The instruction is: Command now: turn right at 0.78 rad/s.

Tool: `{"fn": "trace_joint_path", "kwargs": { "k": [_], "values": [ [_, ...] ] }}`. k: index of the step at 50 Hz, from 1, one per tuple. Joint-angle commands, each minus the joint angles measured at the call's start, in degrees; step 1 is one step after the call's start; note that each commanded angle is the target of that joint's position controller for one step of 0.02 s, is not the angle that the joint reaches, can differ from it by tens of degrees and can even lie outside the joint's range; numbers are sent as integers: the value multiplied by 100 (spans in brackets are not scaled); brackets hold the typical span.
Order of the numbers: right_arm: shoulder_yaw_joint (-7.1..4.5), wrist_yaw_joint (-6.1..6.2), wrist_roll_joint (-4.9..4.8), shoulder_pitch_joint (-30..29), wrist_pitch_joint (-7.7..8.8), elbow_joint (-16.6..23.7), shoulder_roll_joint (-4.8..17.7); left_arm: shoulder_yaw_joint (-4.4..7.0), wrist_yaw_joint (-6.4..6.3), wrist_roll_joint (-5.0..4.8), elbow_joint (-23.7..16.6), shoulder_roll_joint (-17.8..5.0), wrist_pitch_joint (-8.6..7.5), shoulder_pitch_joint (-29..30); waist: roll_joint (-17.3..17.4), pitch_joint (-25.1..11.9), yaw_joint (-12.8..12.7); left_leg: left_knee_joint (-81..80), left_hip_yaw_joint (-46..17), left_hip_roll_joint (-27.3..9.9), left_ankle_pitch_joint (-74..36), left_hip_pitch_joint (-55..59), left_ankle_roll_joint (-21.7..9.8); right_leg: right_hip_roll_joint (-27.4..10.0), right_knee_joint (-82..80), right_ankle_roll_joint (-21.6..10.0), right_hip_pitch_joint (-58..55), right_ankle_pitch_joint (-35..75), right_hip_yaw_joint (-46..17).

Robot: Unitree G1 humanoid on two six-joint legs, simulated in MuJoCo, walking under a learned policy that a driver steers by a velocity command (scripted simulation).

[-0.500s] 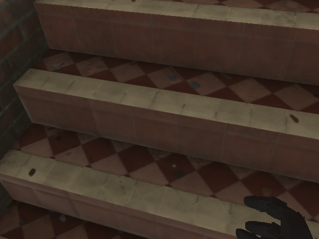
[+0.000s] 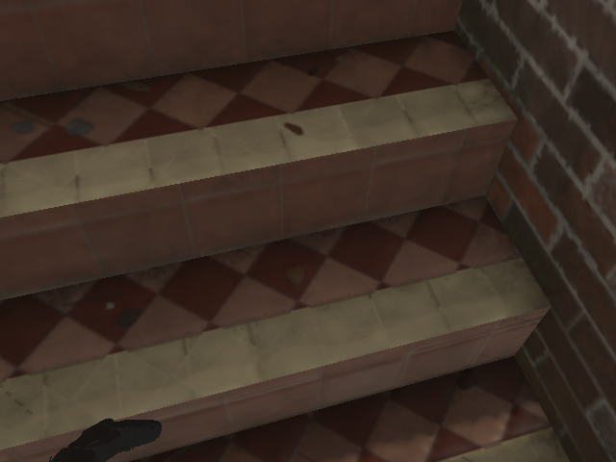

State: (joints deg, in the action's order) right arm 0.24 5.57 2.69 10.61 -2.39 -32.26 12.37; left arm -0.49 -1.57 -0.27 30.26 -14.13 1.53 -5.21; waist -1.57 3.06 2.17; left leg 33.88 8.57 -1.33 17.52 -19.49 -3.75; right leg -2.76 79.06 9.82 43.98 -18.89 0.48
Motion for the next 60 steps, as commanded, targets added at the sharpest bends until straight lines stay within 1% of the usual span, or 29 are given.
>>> {"fn": "trace_joint_path", "kwargs": {
  "k": [1,4,7,8,9,10,13,16,18,22,24,26,28,30,32,33,34,35,37,41,43,48,50,52,54,55,57,58,60],
  "values": [
    [-225,-86,-46,-253,196,431,799,-105,23,104,-388,-78,-6,78,815,-968,37,-1069,-1311,-1414,-1519,650,-1155,-303,-1059,-235,-470,169,164],
    [-239,-172,-170,-139,285,246,878,-143,64,125,-341,-43,-6,-15,871,-1096,47,-968,-1440,-1448,-1418,512,-1145,-25,-2381,-620,-1352,-458,424],
    [-79,-267,-163,303,239,-84,445,-99,104,80,195,2,-95,-598,516,-1014,-9,-427,-1327,-1152,-1219,499,-808,327,-5187,-1021,-2798,421,768],
    [18,-383,-141,460,325,-270,183,-43,128,92,301,-80,-117,-817,270,-1152,-90,118,-1177,-862,-280,29,-480,-47,-5497,-1061,-3800,1034,286],
    [92,-503,-129,403,440,-399,-194,-52,117,296,161,-117,-165,-500,-567,-1268,-32,617,-1122,-621,668,-1415,115,-1099,-4879,-1385,-4934,3638,-908],
    [46,-472,-237,499,414,-511,-59,-53,91,493,41,36,-112,-643,-644,-1748,-300,994,-985,-565,979,-1207,479,-1761,-5426,-2211,-4291,1958,-1571],
    [-268,-232,-323,-457,202,-92,505,199,-155,513,-162,-577,-76,-470,-679,-583,-638,4817,-1058,-140,1827,-2401,1062,-2326,-6318,-2788,-3327,448,-2125],
    [-256,-140,-277,175,112,-37,163,184,-312,356,-108,-388,-162,-223,-224,-380,-118,6682,-1403,-126,900,-3293,992,-1808,-5797,-2283,-3066,1195,-733],
    [-172,-135,-134,-56,107,110,-27,88,-425,443,-36,-147,-137,-207,-217,-491,-55,6969,-1326,-130,-140,-3290,1028,-1723,-5522,-2254,-2969,1698,-216],
    [-1,-145,-127,-23,18,190,-231,225,-519,323,-37,-332,-81,-154,-657,-668,47,5142,-984,-416,-448,-2849,1066,-1796,-5644,-2174,-2899,915,283],
    [-5,-253,-285,-313,29,217,-150,384,-465,236,-15,-690,-98,97,-698,-812,-28,3366,-555,-390,14,-1501,838,-1616,-5818,-2076,-2425,823,814],
    [-104,-287,-303,-348,23,278,-62,492,-431,294,27,-963,-128,159,-780,-982,-6,3366,-500,-488,176,-1164,657,-2149,-5833,-2150,-2531,925,609],
    [-177,-328,-332,-479,40,281,67,531,-375,347,46,-925,-112,199,-669,-878,-115,2296,-575,-630,98,-1141,474,-2274,-5669,-2022,-2880,700,604],
    [-319,-367,-414,-624,-77,293,205,564,-290,227,200,-886,-7,167,-210,-542,-178,1137,-242,-397,489,-1026,305,-2262,-5404,-1786,-3095,777,753],
    [-474,-443,-439,-218,-46,145,517,448,-79,108,503,-538,92,-236,568,-529,-212,-143,-344,25,-510,-504,-44,-1491,-3854,-1469,-3275,780,1259],
    [-704,-400,-399,437,-49,115,1227,399,-42,231,348,-411,47,-198,1774,-753,-94,-190,-2068,-872,-3496,860,-657,-937,-2173,-870,-1615,-934,1452],
    [-779,-386,-306,827,-29,266,1516,284,-83,271,-159,-183,-60,576,2267,-1388,205,-1009,-4529,-1482,-2061,1897,-1678,150,-341,-341,204,-1911,645],
    [-778,-420,-221,635,80,342,1533,280,-18,121,-60,-146,-202,727,1298,-1593,289,-1427,-5147,-1821,-985,2075,-1837,237,1039,-326,757,-1487,-358],
    [-667,-320,-273,-187,72,584,1341,224,81,137,-41,-45,-410,754,421,-960,-78,-1299,-4461,-1511,-320,1635,-1336,55,1801,-376,1226,-439,-764],
    [-379,-217,-302,-721,-48,757,836,144,91,215,-201,-196,-354,222,610,-958,-380,-663,-3374,-824,-2549,1156,-1198,356,2838,-275,968,484,-588],
    [-331,-269,-311,45,145,488,818,149,113,100,65,-141,-442,-155,550,-1427,-149,-895,-3492,-1038,-561,1910,-1223,273,3526,-469,1478,496,-428],
    [-276,-399,-111,1726,472,-799,740,-146,51,-223,-4,586,-549,688,1092,35,537,-1789,-3705,-1693,1418,2560,-1231,442,6358,-1000,4819,-65,-703],
    [-177,-421,-43,1669,543,-1076,498,-310,79,-314,-201,930,-578,856,1223,250,413,-1793,-3170,-2026,1107,2772,-976,569,7413,-1126,6099,-166,-1259],
    [-99,-507,-28,714,584,-1072,426,-434,151,-263,-364,931,-563,658,893,290,-200,-2125,-2082,-1797,943,1178,-585,424,6389,-1122,5424,606,-1146],
    [-30,-525,-131,330,659,-1250,436,-512,143,-59,-587,721,-391,1259,896,418,-310,-3286,-1146,-1332,939,-1242,-710,326,4480,-1001,3573,1585,-48],
    [-64,-484,-241,571,750,-1492,707,-598,115,-25,-700,798,-306,1329,1213,267,-316,-4245,-1074,-1470,665,-1488,-1028,134,4118,-1022,2841,1528,514],
    [-78,-522,-375,490,648,-1911,814,-548,151,-88,-606,593,-338,625,1003,-363,-698,-4266,-33,-1214,-1692,-150,-806,-182,2880,-1363,1764,796,726],
    [-63,-524,-435,249,609,-1877,890,-407,269,-122,-405,207,-395,219,782,-956,-959,-3999,645,-939,-4236,-336,-781,52,1706,-1595,-98,645,1211],
    [-314,-466,-439,266,622,-1725,2039,-77,338,107,19,-391,-395,-1235,1402,-2375,-1683,-2356,390,-1626,-11417,1405,-1089,607,1420,-1557,-1717,-879,1486]
  ]
}}
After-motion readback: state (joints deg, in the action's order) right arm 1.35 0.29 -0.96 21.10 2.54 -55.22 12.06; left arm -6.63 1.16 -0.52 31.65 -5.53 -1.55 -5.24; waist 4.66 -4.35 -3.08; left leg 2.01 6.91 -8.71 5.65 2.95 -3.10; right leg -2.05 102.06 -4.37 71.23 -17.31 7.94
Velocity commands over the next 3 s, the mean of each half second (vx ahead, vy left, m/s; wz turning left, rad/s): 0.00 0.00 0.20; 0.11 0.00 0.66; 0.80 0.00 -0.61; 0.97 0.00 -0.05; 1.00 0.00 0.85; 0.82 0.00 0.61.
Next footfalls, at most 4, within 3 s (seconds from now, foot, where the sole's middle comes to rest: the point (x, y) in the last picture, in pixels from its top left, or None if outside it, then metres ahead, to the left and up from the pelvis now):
0.16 right None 0.08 -0.14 -0.77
0.64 left None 0.03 0.11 -0.77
1.24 right None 0.25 -0.04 -0.57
1.66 left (229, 330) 0.53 0.13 -0.37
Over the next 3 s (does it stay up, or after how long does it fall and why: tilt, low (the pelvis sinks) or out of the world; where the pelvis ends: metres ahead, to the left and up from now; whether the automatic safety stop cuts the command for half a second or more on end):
stays up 1.26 0.30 0.92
